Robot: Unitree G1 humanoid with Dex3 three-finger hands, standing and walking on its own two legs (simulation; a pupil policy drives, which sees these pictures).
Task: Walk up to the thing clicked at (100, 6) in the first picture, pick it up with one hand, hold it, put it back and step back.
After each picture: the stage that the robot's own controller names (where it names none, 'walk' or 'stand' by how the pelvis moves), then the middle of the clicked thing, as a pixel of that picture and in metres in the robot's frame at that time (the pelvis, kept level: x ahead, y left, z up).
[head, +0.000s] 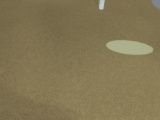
stand; (102, 0) +2.16 -0.33 -0.65
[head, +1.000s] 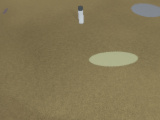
walk; (80, 14) +2.04 +0.10 -0.62
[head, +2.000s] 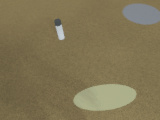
walk; (59, 29) +1.38 +0.33 -0.64
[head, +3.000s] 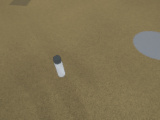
walk; (59, 66) +0.92 +0.28 -0.65
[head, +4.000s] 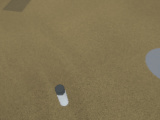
walk; (62, 95) +0.59 +0.20 -0.64
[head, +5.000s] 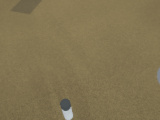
stand; (67, 110) +0.47 +0.15 -0.64
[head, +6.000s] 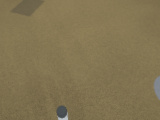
stand; (62, 117) +0.45 +0.13 -0.65
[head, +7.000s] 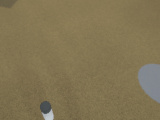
stand; (47, 112) +0.43 +0.21 -0.64
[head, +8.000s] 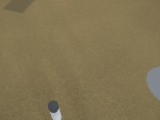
stand; (55, 112) +0.46 +0.20 -0.64
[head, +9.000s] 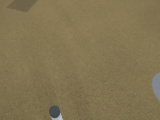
stand; (56, 116) +0.42 +0.19 -0.65
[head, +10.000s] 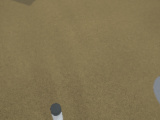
stand; (57, 114) +0.41 +0.15 -0.64
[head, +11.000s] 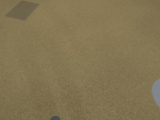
stand; out of the picture +0.38 +0.18 -0.66
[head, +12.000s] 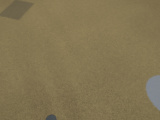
stand; out of the picture +0.39 +0.19 -0.66
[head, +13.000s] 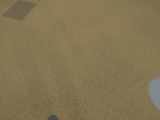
stand; out of the picture +0.39 +0.18 -0.66
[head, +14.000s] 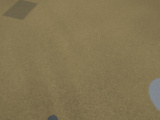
stand; out of the picture +0.39 +0.18 -0.66
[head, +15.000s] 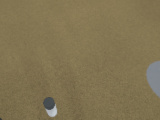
go down; (50, 107) +0.41 +0.18 -0.62
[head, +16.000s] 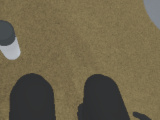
go down; (8, 43) +0.45 +0.26 -0.24
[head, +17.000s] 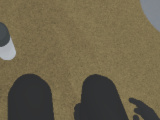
close in; (2, 44) +0.45 +0.27 -0.24
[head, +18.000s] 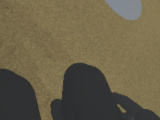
close in; out of the picture +0.42 +0.31 -0.16
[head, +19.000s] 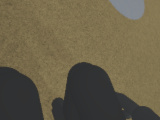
lift; out of the picture +0.39 +0.30 -0.16
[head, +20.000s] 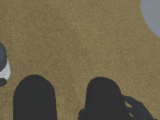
lift; out of the picture +0.33 +0.27 -0.04
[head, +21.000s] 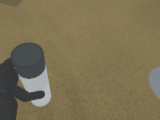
lift; (35, 80) +0.31 +0.14 +0.08
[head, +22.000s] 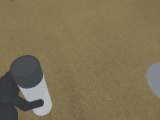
hold; (35, 90) +0.30 +0.15 +0.03
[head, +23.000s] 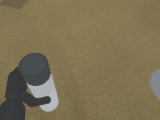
hold; (42, 87) +0.30 +0.13 +0.04
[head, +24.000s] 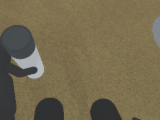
crouch; (27, 57) +0.40 +0.17 -0.03
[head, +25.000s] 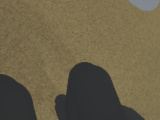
lower; out of the picture +0.41 +0.28 -0.17
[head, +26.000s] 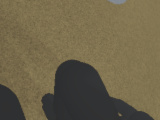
lower; out of the picture +0.44 +0.31 -0.17
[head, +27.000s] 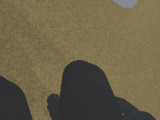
lower; out of the picture +0.42 +0.31 -0.16
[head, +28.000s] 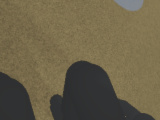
lower; out of the picture +0.41 +0.31 -0.16
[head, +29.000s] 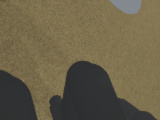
loosen; out of the picture +0.41 +0.30 -0.16
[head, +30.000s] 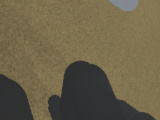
open; out of the picture +0.42 +0.28 -0.16
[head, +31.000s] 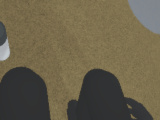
stand; out of the picture +0.42 +0.26 -0.21
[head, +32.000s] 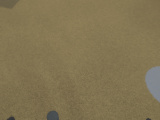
stand; out of the picture +0.37 +0.15 -0.58
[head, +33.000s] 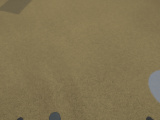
stand; out of the picture +0.38 +0.16 -0.60
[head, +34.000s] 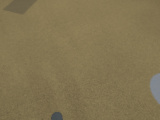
stand; out of the picture +0.39 +0.16 -0.62
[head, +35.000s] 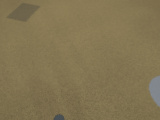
walk; out of the picture +0.41 +0.15 -0.65
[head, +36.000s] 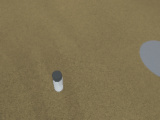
walk; (57, 81) +0.58 +0.14 -0.64
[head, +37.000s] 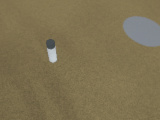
walk; (51, 51) +0.88 +0.24 -0.63
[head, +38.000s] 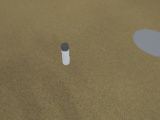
stand; (65, 54) +1.03 +0.16 -0.65
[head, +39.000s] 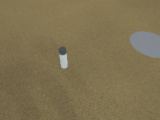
stand; (63, 57) +1.04 +0.18 -0.66
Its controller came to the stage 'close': yes
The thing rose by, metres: 0.69
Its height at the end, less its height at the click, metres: +0.00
